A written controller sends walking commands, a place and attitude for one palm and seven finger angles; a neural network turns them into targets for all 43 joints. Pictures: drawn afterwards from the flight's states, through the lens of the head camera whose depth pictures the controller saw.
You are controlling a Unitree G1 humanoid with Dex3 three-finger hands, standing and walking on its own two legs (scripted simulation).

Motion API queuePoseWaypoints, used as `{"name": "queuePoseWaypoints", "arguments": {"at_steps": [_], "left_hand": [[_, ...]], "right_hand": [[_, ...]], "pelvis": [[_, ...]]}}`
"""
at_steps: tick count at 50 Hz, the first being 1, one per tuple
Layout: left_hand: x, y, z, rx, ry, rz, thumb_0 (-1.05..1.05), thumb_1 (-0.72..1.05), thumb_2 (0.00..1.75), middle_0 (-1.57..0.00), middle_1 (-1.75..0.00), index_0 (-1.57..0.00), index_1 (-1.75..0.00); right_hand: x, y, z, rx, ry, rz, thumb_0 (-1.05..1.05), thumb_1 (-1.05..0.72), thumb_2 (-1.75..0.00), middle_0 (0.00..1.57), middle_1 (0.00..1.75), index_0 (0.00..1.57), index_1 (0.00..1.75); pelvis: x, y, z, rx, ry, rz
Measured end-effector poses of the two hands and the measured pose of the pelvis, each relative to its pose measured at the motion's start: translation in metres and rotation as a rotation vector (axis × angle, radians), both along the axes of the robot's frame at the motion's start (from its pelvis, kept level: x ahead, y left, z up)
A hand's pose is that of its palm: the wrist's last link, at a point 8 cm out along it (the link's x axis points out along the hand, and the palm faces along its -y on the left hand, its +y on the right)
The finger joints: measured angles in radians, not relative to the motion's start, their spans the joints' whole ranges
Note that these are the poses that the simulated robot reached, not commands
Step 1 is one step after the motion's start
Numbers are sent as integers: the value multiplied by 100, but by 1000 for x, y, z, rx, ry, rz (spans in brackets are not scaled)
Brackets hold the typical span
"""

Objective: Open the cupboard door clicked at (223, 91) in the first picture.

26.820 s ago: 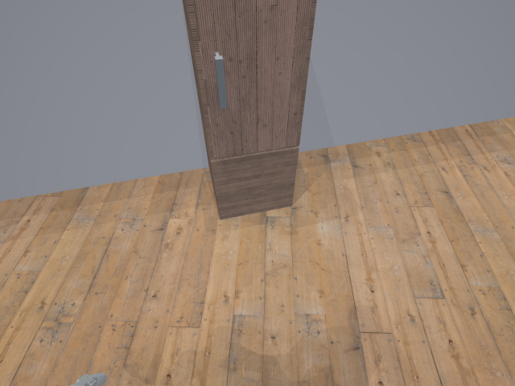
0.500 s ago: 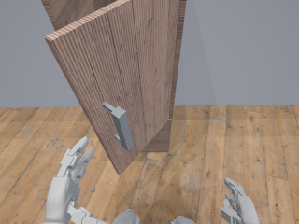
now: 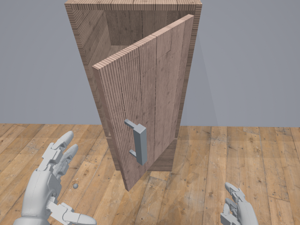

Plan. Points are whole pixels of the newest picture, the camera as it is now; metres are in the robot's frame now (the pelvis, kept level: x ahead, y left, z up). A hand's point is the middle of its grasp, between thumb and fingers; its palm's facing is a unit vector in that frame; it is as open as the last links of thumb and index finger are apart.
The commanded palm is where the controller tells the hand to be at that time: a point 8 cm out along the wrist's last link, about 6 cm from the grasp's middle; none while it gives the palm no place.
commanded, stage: draw the hand back to the body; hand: left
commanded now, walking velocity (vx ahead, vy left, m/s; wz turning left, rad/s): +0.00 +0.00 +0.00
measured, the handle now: (135, 142) +0.34 +0.07 +0.04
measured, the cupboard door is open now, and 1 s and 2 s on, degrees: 52 52 52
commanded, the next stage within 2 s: step back with the hand held close in 1.04 s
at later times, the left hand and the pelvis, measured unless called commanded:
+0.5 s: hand (24, 156) +0.20 +0.25 +0.18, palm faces +0.36 -0.85 -0.38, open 11.0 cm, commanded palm +0.15 +0.30 +0.20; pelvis +0.01 +0.02 +0.05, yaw -1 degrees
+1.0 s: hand (20, 149) +0.20 +0.25 +0.20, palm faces +0.43 -0.82 -0.39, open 7.5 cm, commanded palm +0.16 +0.29 +0.22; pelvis +0.01 -0.01 +0.06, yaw -1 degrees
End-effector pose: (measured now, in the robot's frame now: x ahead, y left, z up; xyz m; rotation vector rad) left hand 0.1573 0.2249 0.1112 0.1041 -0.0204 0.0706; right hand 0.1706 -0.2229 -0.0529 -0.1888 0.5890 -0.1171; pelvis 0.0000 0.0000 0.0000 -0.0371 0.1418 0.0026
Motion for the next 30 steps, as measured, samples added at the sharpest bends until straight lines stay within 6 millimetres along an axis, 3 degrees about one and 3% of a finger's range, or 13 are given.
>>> {"name": "queuePoseWaypoints", "arguments": {"at_steps": [5, 15, 21, 30], "left_hand": [[-3, 14, 22, 157, 39, 91, -1, -34, 37, -16, -30, -16, -30], [-2, 46, 45, 252, 66, 219, -1, -2, 51, -17, -30, -17, -30], [3, 59, 75, 291, -23, 262, 0, 19, 59, -18, -30, -18, -30], [7, 76, 101, 338, -81, 330, 0, 50, 73, -19, -30, -19, -30]], "right_hand": [[2, 13, 10, 9, 6, -8, 2, -90, -90, 20, 30, 20, 30], [-1, 31, 21, 3, 44, 18, 2, -90, -89, 20, 30, 20, 30], [1, 31, 25, 0, 47, 29, 2, -90, -89, 20, 30, 20, 30], [6, 21, 31, -8, 58, 29, 2, -90, -89, 20, 30, 20, 30]], "pelvis": [[4, 8, 13, 1, -38, -5], [5, 18, 33, 7, -116, -9], [9, 21, 41, 12, -153, -13], [12, 16, 50, 19, -186, -22]]}}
